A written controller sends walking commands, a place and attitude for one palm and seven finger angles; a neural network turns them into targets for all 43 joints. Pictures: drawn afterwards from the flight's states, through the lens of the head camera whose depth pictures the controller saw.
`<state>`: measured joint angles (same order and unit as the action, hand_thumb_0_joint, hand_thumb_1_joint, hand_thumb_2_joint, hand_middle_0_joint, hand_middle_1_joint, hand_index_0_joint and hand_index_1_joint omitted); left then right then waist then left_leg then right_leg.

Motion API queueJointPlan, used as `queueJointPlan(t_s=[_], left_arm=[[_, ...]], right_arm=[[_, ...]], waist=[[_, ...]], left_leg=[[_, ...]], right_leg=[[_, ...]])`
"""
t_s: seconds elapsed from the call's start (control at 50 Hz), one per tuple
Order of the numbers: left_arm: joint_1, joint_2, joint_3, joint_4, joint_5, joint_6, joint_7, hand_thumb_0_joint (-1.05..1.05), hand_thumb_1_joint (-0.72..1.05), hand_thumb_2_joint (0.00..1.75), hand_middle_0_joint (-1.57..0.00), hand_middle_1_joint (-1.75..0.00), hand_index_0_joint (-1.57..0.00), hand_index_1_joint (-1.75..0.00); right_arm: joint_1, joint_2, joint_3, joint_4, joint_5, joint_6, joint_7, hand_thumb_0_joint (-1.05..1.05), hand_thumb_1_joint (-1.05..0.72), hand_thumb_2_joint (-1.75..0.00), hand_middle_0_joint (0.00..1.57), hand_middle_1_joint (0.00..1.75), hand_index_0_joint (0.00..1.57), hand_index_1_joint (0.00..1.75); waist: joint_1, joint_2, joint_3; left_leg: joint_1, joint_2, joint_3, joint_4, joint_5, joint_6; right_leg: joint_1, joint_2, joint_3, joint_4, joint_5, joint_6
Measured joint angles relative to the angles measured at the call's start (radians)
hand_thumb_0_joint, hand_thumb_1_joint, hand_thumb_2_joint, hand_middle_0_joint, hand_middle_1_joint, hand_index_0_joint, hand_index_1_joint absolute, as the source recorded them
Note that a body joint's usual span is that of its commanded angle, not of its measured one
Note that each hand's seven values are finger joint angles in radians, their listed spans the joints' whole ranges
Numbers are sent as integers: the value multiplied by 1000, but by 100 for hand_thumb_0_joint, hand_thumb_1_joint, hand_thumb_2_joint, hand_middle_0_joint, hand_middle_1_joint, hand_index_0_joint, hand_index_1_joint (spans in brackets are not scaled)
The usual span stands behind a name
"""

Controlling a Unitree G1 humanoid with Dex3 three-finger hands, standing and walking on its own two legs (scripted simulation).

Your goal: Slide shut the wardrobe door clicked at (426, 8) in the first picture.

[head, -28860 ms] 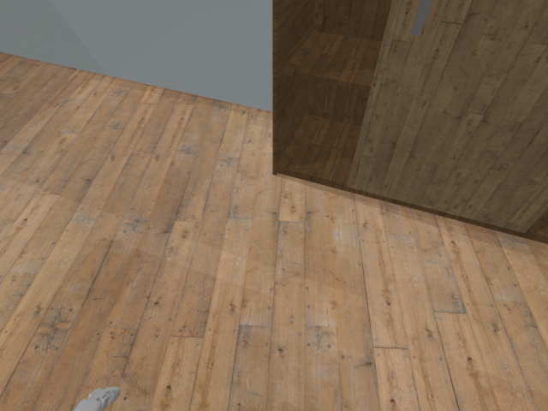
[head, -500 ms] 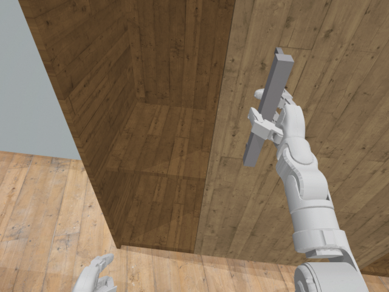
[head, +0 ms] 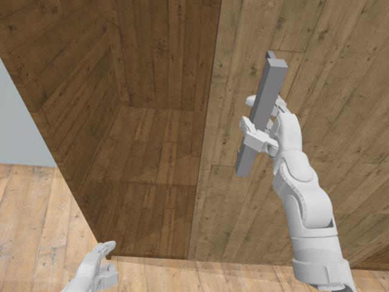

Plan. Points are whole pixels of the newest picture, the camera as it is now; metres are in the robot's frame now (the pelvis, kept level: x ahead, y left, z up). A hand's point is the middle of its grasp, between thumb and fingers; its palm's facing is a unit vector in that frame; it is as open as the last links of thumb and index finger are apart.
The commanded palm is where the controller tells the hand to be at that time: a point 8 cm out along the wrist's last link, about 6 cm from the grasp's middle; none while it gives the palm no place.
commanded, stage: tug the door sideways, standing still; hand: right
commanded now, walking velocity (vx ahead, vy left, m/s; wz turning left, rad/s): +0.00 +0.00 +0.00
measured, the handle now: (253, 120) +0.41 -0.09 +0.18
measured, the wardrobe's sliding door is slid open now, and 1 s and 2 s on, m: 0.38 0.37 0.28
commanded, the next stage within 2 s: step sideways, sliding the door along in 0.64 s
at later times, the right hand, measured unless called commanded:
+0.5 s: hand (247, 133) +0.36 -0.06 +0.19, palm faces +0.03 +1.00 -0.06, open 6.4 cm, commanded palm +0.33 -0.06 +0.19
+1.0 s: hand (249, 135) +0.36 -0.07 +0.19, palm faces -0.09 +0.99 -0.09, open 6.8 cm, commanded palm +0.35 -0.11 +0.19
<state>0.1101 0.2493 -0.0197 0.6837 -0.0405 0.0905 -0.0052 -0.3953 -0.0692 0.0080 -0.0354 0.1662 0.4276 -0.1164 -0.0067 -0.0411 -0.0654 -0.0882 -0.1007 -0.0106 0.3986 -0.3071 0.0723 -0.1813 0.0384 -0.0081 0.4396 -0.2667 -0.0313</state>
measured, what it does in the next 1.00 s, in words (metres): shifts its weight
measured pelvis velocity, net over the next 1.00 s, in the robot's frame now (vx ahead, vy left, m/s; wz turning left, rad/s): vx -0.07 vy -0.02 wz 0.06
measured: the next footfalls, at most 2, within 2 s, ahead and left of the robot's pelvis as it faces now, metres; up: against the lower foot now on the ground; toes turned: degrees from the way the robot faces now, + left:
left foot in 1.12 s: +0.04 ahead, +0.16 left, +0.00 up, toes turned +7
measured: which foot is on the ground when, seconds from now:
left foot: down 0.00-0.86, up 0.88-1.00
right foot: down 0.00-1.00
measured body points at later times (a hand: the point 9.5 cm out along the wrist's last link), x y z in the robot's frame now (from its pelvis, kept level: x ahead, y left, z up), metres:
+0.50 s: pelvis -0.05 -0.02 +0.00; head -0.05 +0.01 +0.45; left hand +0.13 +0.18 -0.12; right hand +0.35 -0.12 +0.20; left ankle -0.07 +0.06 -0.74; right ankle -0.02 -0.10 -0.74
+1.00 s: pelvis -0.07 -0.02 -0.01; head -0.05 +0.00 +0.44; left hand +0.05 +0.22 -0.13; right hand +0.36 -0.12 +0.19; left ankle -0.06 +0.09 -0.71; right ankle -0.02 -0.10 -0.74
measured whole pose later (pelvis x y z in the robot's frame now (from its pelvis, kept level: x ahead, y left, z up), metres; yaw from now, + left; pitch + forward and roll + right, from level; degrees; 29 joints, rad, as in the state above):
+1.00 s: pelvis -0.07 -0.02 -0.01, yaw +4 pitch -2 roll -1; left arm 0.18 0.19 -0.01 0.76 -0.02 -0.05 0.07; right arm -0.71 -0.17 0.03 0.51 0.14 -0.05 -0.09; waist 0.00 -0.03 0.07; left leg -0.37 -0.03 -0.05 0.81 -0.44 0.02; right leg -0.27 0.03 -0.08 0.51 -0.21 -0.07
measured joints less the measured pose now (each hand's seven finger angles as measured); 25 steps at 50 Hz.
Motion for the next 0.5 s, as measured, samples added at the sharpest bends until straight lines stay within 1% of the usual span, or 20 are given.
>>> queueJointPlan(t_s=[0.04,0.06,0.12,0.16,0.2,0.24,0.28,0.34,0.5], left_arm=[[-13,-1,3,15,3,-3,1,1,90,90,-20,-30,-20,-30],[-19,-2,4,20,5,-4,0,1,90,90,-20,-30,-20,-30],[-25,-11,6,28,10,-10,-4,1,90,90,-20,-30,-20,-30],[-20,-23,5,31,9,-15,-8,1,90,90,-20,-30,-20,-30],[-15,-35,2,32,8,-24,-11,1,90,90,-20,-30,-20,-30],[-16,-49,-1,37,8,-33,-13,1,90,90,-20,-30,-20,-30],[-17,-54,-3,41,9,-42,-17,1,90,90,-20,-30,-20,-30],[-8,-54,-2,46,9,-53,-23,1,90,90,-20,-30,-20,-30],[32,-58,2,91,7,-90,-30,1,90,90,-20,-30,-20,-30]], right_arm=[[-26,18,18,13,-11,-4,-17,0,-63,-78,33,139,32,135],[-36,26,26,21,-17,-7,-26,0,-63,-79,34,139,33,135],[-62,48,43,56,-35,-16,-46,-1,-63,-81,34,138,32,137],[-80,58,54,90,-43,-25,-55,-1,-63,-81,34,137,31,138],[-104,60,65,126,-47,-38,-63,-1,-64,-81,34,137,30,138],[-130,58,74,162,-51,-58,-71,-2,-64,-81,35,137,29,139],[-153,61,77,197,-53,-78,-81,-2,-65,-82,34,137,27,139],[-189,68,77,252,-52,-99,-94,-2,-66,-81,33,137,26,140],[-302,73,97,416,-45,-168,-122,-3,-68,-79,31,138,22,140]], waist=[[-9,-1,12],[-13,-4,18],[-21,-14,25],[-22,-14,23],[-22,-9,21],[-24,3,27],[-25,-4,39],[-23,-19,46],[-18,-8,58]], left_leg=[[-4,6,14,9,-13,9],[-7,9,20,14,-12,7],[-18,15,34,30,7,-14],[-21,19,42,38,13,-20],[-20,22,48,40,0,-11],[-17,31,46,38,-22,8],[-19,31,47,41,-19,16],[-29,33,52,46,-5,4],[-65,41,62,54,15,-1]], right_leg=[[-9,9,13,11,-6,-1],[-14,11,18,16,0,-2],[-22,17,28,21,21,-7],[-20,21,34,14,32,-8],[-16,25,42,6,21,-7],[-22,36,41,14,18,-8],[-25,36,40,21,23,-10],[-35,38,43,23,35,-14],[-68,45,49,21,69,-21]])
